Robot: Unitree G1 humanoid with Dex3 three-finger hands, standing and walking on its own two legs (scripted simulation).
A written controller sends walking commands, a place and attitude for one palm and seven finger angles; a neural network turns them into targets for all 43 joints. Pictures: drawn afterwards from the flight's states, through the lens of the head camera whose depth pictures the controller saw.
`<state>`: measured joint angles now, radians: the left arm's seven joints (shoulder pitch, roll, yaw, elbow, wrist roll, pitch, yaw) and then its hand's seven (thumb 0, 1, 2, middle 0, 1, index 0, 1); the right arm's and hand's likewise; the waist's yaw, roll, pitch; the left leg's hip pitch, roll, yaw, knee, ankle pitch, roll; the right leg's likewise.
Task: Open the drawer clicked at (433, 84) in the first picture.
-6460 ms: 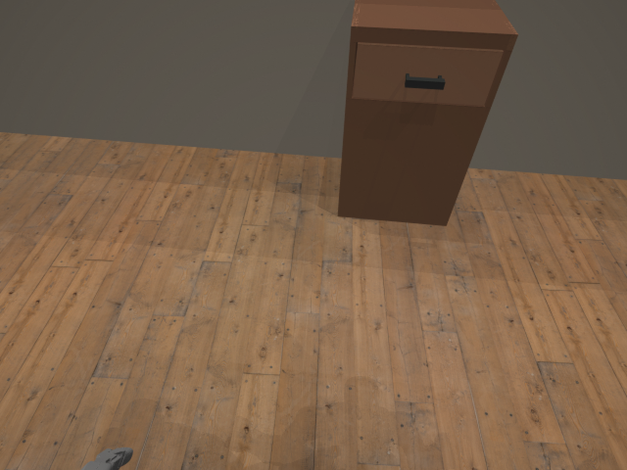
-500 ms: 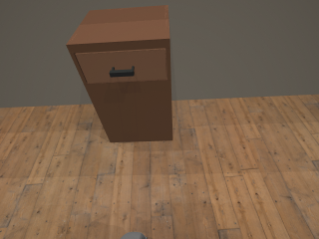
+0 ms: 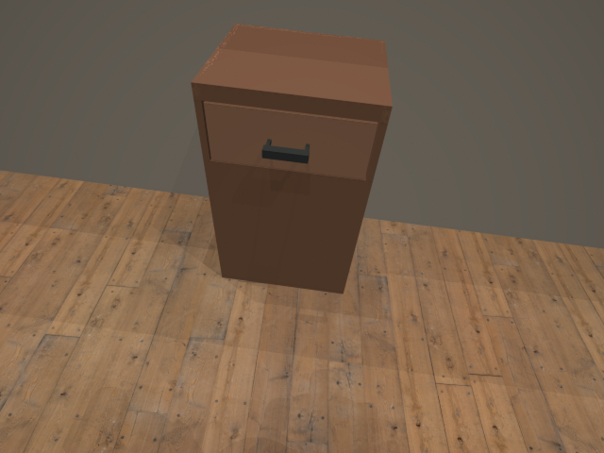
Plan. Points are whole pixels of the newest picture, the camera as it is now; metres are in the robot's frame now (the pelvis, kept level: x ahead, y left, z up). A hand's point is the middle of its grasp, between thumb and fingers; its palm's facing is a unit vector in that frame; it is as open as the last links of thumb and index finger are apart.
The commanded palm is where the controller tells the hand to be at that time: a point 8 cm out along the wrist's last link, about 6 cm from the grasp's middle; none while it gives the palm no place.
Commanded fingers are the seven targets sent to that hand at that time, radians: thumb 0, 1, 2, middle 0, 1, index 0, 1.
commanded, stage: take the last steps up to it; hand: left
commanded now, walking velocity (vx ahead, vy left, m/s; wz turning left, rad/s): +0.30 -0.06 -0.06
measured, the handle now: (286, 149) +0.86 +0.11 -0.09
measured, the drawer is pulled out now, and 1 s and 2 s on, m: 0.00 0.00 0.00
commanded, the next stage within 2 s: come to a stop and stand still in 0.72 s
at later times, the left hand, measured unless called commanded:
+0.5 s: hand (255, 369) +0.29 +0.10 -0.17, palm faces -0.05 -0.98 -0.21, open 7.4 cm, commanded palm none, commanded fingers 0.00 0.90 0.90 -0.20 -0.30 -0.20 -0.30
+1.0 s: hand (261, 387) +0.27 +0.09 -0.19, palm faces +0.08 -0.99 -0.14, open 7.4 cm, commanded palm none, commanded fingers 0.00 0.90 0.90 -0.20 -0.30 -0.20 -0.30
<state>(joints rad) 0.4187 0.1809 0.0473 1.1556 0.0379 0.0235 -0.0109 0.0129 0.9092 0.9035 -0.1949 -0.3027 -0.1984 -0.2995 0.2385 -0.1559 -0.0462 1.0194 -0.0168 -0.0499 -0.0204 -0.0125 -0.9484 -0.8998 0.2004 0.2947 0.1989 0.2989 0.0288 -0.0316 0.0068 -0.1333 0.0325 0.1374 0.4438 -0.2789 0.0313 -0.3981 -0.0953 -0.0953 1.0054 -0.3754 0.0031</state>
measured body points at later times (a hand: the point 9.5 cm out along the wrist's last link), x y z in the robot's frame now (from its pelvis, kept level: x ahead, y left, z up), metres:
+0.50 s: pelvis +0.18 -0.07 -0.02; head +0.21 -0.09 +0.43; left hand +0.30 +0.15 -0.15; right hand +0.08 -0.27 -0.18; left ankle +0.06 +0.08 -0.64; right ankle +0.24 -0.14 -0.74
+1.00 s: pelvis +0.33 -0.06 -0.01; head +0.35 -0.05 +0.44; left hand +0.27 +0.14 -0.18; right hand +0.44 -0.27 -0.15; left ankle +0.38 +0.04 -0.74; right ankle +0.26 -0.16 -0.72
